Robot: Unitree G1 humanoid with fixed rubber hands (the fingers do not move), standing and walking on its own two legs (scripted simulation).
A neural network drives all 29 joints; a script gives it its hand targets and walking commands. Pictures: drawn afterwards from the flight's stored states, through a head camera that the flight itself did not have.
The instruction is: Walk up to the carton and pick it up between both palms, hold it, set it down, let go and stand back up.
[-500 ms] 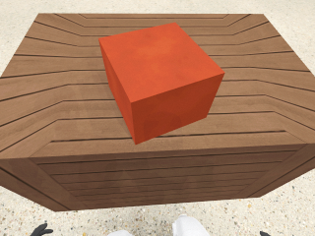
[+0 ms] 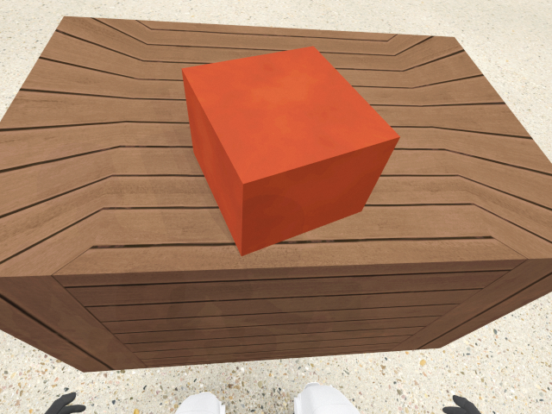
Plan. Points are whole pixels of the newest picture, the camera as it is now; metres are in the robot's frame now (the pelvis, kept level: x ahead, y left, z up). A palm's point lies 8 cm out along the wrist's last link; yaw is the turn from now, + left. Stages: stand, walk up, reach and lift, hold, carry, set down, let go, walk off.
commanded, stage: walk up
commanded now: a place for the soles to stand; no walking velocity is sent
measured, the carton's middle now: (279, 146) +0.52 -0.02 +0.06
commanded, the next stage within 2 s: none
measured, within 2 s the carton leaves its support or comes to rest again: neither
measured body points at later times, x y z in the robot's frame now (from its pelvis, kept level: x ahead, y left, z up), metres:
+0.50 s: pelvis -0.02 -0.02 +0.03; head +0.00 -0.01 +0.48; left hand +0.06 +0.27 -0.11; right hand +0.06 -0.33 -0.10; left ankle +0.01 +0.12 -0.70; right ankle +0.05 -0.15 -0.70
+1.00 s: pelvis +0.01 -0.02 +0.04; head +0.03 -0.01 +0.49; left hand +0.08 +0.28 -0.10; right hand +0.11 -0.32 -0.09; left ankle +0.01 +0.12 -0.70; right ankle +0.05 -0.15 -0.70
